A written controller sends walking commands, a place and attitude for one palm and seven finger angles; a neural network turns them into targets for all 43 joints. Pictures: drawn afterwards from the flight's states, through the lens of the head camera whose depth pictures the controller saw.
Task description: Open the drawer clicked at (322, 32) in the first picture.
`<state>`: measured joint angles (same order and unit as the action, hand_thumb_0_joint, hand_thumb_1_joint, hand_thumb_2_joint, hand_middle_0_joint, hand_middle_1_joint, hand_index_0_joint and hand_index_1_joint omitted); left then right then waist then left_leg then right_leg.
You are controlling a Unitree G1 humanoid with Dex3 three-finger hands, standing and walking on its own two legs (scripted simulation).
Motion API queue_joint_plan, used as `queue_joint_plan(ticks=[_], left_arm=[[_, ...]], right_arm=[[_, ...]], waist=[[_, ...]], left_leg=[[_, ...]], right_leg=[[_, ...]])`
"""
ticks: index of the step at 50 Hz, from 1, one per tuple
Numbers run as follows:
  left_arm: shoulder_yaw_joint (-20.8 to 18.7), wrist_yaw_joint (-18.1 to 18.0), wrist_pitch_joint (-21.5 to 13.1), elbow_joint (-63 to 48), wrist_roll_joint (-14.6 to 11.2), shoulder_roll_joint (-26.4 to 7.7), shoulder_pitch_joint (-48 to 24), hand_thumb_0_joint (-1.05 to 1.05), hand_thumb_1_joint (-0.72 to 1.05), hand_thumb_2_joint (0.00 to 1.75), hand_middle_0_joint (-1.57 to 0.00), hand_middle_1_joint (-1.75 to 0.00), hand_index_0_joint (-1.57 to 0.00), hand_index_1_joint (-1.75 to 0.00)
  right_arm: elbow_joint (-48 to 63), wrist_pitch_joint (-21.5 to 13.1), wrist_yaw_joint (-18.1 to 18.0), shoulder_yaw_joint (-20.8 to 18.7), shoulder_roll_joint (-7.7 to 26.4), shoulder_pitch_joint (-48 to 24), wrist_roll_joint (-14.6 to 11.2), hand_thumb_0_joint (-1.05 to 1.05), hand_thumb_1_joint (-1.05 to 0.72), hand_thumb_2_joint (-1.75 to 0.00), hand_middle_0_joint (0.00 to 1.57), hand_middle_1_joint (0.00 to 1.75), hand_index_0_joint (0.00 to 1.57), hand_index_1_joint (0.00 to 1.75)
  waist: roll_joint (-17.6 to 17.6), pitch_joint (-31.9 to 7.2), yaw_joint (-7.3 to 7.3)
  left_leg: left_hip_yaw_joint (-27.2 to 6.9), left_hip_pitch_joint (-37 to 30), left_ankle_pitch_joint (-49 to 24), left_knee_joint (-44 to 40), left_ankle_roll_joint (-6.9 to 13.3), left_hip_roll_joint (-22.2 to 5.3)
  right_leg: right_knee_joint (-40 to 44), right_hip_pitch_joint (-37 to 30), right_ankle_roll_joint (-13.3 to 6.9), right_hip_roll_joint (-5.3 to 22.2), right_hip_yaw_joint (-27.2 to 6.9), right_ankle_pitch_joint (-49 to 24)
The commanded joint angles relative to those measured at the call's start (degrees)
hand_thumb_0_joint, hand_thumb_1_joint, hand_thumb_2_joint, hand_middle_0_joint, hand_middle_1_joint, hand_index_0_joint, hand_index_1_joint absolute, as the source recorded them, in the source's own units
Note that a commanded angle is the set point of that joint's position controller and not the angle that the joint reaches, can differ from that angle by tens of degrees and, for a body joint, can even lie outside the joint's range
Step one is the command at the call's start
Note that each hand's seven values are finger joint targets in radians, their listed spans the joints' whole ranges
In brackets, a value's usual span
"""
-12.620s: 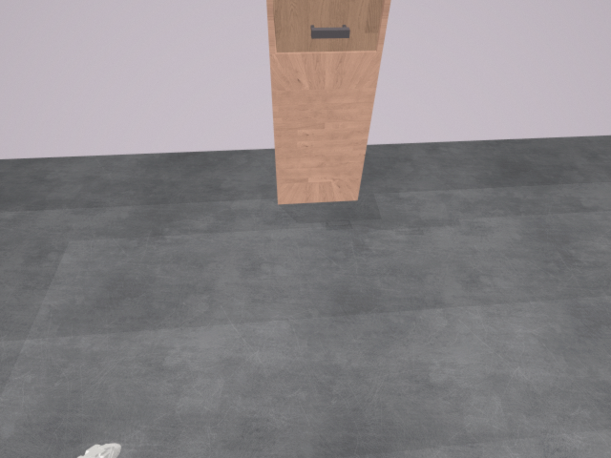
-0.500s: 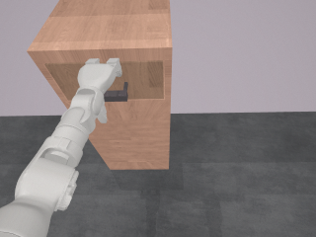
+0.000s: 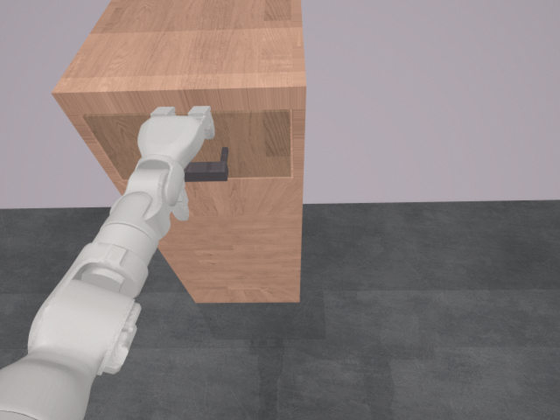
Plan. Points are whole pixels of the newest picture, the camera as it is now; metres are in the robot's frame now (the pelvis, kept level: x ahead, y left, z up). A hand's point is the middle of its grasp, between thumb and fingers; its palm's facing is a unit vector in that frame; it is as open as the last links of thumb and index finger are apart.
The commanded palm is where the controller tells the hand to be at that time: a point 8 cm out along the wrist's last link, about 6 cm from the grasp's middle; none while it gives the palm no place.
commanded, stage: move the hooked fingers above the handle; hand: left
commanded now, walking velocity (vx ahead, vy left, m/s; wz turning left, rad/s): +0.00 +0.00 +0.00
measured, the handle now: (194, 162) +0.53 +0.15 +0.03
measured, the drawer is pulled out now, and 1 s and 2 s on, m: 0.00 0.00 0.00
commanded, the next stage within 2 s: lower the fingers behind the handle in 0.12 s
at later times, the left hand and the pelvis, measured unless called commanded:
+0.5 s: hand (189, 173) +0.47 +0.14 +0.07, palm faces -0.03 -0.03 -1.00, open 13.8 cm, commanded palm +0.45 +0.15 +0.13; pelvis +0.01 +0.00 +0.00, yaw +0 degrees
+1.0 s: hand (192, 183) +0.47 +0.14 +0.04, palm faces -0.01 -0.02 -1.00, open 13.8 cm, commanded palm +0.46 +0.15 +0.09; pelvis +0.00 +0.00 -0.01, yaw +0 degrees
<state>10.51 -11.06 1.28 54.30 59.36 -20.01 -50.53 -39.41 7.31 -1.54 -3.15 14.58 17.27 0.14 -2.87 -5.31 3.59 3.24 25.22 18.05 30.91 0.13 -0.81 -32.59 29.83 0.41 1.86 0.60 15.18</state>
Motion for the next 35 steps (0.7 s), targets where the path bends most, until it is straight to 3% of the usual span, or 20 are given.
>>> queue_joint_plan(ticks=[1,3,6,8,12,13,15,17,19,21,24,27,30,34,35], left_arm=[[-2.54,-3.19,-0.43,-12.92,0.16,-8.11,-28.70,0.00,-0.50,0.30,-0.30,-1.20,-0.30,-1.20],[-4.26,-3.76,0.71,-10.63,0.57,-9.94,-27.56,0.00,-0.50,0.30,-0.30,-1.20,-0.30,-1.20],[-4.23,-4.22,1.43,-12.71,0.97,-10.06,-28.62,0.00,-0.50,0.30,-0.30,-1.20,-0.30,-1.20],[-5.30,-4.13,2.28,-11.49,1.06,-11.39,-28.21,0.00,-0.50,0.30,-0.30,-1.20,-0.30,-1.20],[-3.30,-2.85,2.72,-11.29,0.42,-8.72,-25.94,0.00,-0.50,0.30,-0.30,-1.20,-0.30,-1.20],[-3.34,-2.38,2.82,-9.72,0.37,-8.49,-24.41,0.00,-0.50,0.30,-0.30,-1.20,-0.30,-1.20],[-2.52,-1.79,2.06,-10.46,0.27,-8.05,-25.97,0.00,-0.50,0.30,-0.30,-1.20,-0.30,-1.20],[-4.33,-1.87,0.61,-12.47,0.50,-9.86,-24.72,0.00,-0.50,0.30,-0.30,-1.20,-0.30,-1.20],[-2.61,-1.93,-0.40,-12.91,0.52,-7.41,-24.33,0.00,-0.50,0.30,-0.30,-1.20,-0.30,-1.20],[-6.22,-3.02,-1.27,-13.72,0.62,-11.26,-22.68,0.00,-0.50,0.30,-0.30,-1.20,-0.30,-1.20],[-5.39,-4.78,-1.60,-14.86,1.38,-9.90,-22.81,0.00,-0.50,0.30,-0.30,-1.20,-0.30,-1.20],[-6.02,-6.36,-0.80,-14.45,1.58,-10.14,-21.36,0.00,-0.50,0.30,-0.30,-1.20,-0.30,-1.20],[-3.66,-6.84,0.78,-11.59,1.57,-8.07,-23.51,0.00,-0.50,0.30,-0.30,-1.20,-0.30,-1.20],[-3.42,-6.33,0.17,-12.73,1.43,-8.15,-25.67,0.00,-0.50,0.30,-0.30,-1.20,-0.30,-1.20],[-3.80,-6.20,-0.08,-11.59,1.44,-8.68,-25.38,0.00,-0.50,0.30,-0.30,-1.20,-0.30,-1.20]], right_arm=[[4.42,-1.29,-0.09,-2.65,7.15,3.51,0.05,0.00,-0.90,-0.90,0.20,0.30,0.20,0.30],[4.00,-0.95,-0.05,-2.45,7.40,3.08,0.06,0.00,-0.90,-0.90,0.20,0.30,0.20,0.30],[4.43,-0.77,0.14,-2.41,7.07,2.33,0.16,0.00,-0.90,-0.90,0.20,0.30,0.20,0.30],[4.37,-0.56,0.00,-2.19,7.32,2.06,0.09,0.00,-0.90,-0.90,0.20,0.30,0.20,0.30],[5.03,-0.35,-0.11,-2.23,7.17,1.48,0.00,0.00,-0.90,-0.90,0.20,0.30,0.20,0.30],[4.89,-0.31,-0.17,-2.20,7.29,1.75,-0.13,0.00,-0.90,-0.90,0.20,0.30,0.20,0.30],[4.98,-0.27,-0.31,-2.21,7.45,1.86,-0.18,0.00,-0.90,-0.90,0.20,0.30,0.20,0.30],[5.29,-0.37,-0.48,-2.42,7.28,2.24,0.15,0.00,-0.90,-0.90,0.20,0.30,0.20,0.30],[5.42,-0.40,-0.32,-2.51,7.01,2.39,0.19,0.00,-0.90,-0.90,0.20,0.30,0.20,0.30],[5.16,-0.51,-0.23,-2.68,7.10,2.63,0.38,0.00,-0.90,-0.90,0.20,0.30,0.20,0.30],[5.02,-0.58,-0.05,-2.84,6.78,2.41,0.58,0.00,-0.90,-0.90,0.20,0.30,0.20,0.30],[4.70,-0.68,0.27,-3.02,6.68,2.36,0.57,0.00,-0.90,-0.90,0.20,0.30,0.20,0.30],[3.94,-0.67,0.22,-2.89,7.01,2.25,0.26,0.00,-0.90,-0.90,0.20,0.30,0.20,0.30],[3.88,-0.93,-0.21,-3.16,7.00,2.83,0.56,0.00,-0.90,-0.90,0.20,0.30,0.20,0.30],[3.61,-0.93,-0.29,-3.12,7.02,3.21,0.54,0.00,-0.90,-0.90,0.20,0.30,0.20,0.30]], waist=[[2.49,-22.70,1.24],[4.67,-21.17,1.01],[1.97,-23.83,0.17],[4.47,-22.87,0.32],[4.86,-22.62,0.23],[6.63,-21.40,0.38],[6.26,-20.85,1.17],[5.92,-23.57,0.23],[6.05,-22.92,0.73],[4.68,-23.48,-0.45],[5.36,-24.29,-0.14],[3.75,-24.44,-0.54],[5.76,-21.01,1.22],[3.37,-24.47,1.60],[3.80,-23.84,1.82]], left_leg=[[-0.49,-9.73,-25.03,-0.80,1.79,1.88],[-0.34,-8.04,-23.37,-1.16,1.83,2.02],[-0.17,-8.96,-25.83,-0.94,1.69,2.12],[0.06,-7.67,-24.71,-1.24,1.81,2.12],[0.11,-8.01,-24.71,-1.44,1.93,2.18],[0.19,-7.33,-24.03,-1.47,2.01,2.16],[0.21,-7.26,-23.03,-1.39,2.07,2.11],[0.25,-7.78,-24.39,-0.92,2.18,2.32],[0.08,-8.04,-25.97,-0.39,2.08,2.34],[0.28,-7.59,-25.69,-0.16,2.07,2.40],[0.33,-7.09,-27.09,0.39,1.97,2.52],[0.48,-7.09,-26.81,0.47,1.79,2.46],[0.31,-5.41,-22.02,0.06,1.91,2.50],[0.14,-7.23,-23.31,0.92,2.05,2.73],[-0.05,-6.81,-22.55,1.01,2.03,2.61]], right_leg=[[1.10,-13.19,-2.37,-3.10,1.55,-21.33],[1.17,-13.66,-2.36,-3.16,1.59,-20.83],[0.49,-15.13,-2.58,-3.02,1.44,-22.68],[0.61,-16.05,-2.37,-2.96,1.47,-23.08],[0.94,-16.36,-2.28,-2.88,1.55,-23.37],[1.14,-16.07,-2.21,-2.92,1.71,-23.06],[1.34,-15.24,-2.07,-2.76,1.39,-22.48],[0.73,-17.08,-2.17,-2.73,1.09,-24.31],[0.64,-16.21,-2.23,-2.78,1.38,-25.01],[0.25,-16.72,-2.31,-2.84,1.01,-25.23],[-0.22,-16.96,-2.28,-2.84,1.16,-26.66],[-0.51,-16.38,-2.37,-2.94,1.32,-26.14],[0.42,-14.01,-2.16,-3.00,1.40,-22.17],[0.08,-14.48,-2.29,-2.94,1.05,-22.98],[-0.02,-13.75,-2.20,-2.94,1.10,-22.36]])
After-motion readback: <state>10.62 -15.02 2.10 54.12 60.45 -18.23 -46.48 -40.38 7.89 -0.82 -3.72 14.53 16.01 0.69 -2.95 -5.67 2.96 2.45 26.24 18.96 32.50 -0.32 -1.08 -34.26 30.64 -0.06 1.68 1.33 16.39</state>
